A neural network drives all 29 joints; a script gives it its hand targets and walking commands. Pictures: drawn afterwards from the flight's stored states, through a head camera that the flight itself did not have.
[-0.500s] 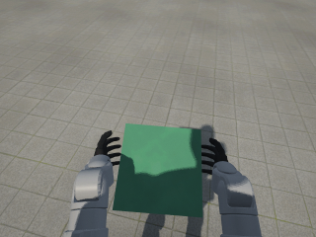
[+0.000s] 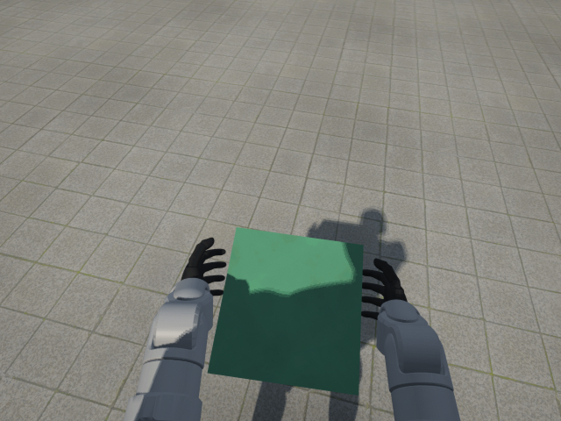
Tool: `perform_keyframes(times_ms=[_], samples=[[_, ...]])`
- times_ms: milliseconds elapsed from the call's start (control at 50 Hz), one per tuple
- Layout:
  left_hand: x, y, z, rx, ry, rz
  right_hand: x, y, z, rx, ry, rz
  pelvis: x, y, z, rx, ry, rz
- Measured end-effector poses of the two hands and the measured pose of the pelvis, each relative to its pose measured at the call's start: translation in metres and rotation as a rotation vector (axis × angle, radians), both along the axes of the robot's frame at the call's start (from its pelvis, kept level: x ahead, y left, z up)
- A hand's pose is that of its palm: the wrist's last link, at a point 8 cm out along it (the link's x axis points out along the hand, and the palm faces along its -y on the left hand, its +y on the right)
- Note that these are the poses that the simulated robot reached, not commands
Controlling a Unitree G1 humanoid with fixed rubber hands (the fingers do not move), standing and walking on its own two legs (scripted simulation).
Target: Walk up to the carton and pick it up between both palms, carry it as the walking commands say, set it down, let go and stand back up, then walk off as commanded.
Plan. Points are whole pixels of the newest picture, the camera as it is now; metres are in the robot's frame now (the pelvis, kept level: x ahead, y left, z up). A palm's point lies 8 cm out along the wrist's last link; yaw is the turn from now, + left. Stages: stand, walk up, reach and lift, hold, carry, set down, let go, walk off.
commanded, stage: hold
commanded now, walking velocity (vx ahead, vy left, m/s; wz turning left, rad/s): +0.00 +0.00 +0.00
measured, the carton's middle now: (288, 312) +0.30 -0.03 -0.08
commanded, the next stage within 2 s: set down in 0.74 s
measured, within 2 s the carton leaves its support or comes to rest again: neither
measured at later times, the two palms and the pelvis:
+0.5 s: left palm (199, 252) +0.33 +0.09 +0.08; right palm (404, 279) +0.28 -0.19 +0.05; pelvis -0.01 -0.02 +0.00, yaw +3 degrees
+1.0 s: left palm (194, 278) +0.31 +0.11 +0.03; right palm (393, 285) +0.28 -0.18 +0.03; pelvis +0.01 -0.01 +0.01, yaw +2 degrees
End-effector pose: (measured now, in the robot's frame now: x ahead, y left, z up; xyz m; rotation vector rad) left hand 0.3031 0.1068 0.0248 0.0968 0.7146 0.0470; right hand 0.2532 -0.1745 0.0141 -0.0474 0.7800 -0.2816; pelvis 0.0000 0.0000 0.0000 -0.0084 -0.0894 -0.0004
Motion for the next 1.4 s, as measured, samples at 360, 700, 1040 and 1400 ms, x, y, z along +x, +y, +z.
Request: perform_keyframes(times_ms=[360, 700, 1040, 1400], samples=[[0.017, -0.016, 0.050, -0.020, -0.093, -0.013, 0.019, -0.017, 0.042, 0.059, -0.105, -0.052, -0.010, -0.013, -0.003, 0.006, -0.104, 0.035], [0.022, -0.021, 0.032, -0.032, -0.054, -0.028, 0.025, -0.023, 0.030, 0.024, -0.058, -0.034, 0.006, -0.017, 0.004, 0.007, -0.056, 0.030], [0.011, 0.000, 0.003, -0.041, 0.005, 0.010, 0.032, -0.007, 0.008, 0.012, -0.001, 0.046, 0.009, -0.012, 0.005, -0.004, -0.007, 0.030], [0.034, -0.013, -0.055, -0.037, -0.006, 0.035, 0.043, -0.017, -0.053, 0.039, -0.010, 0.016, 0.000, -0.014, -0.012, 0.006, 0.210, 0.011]])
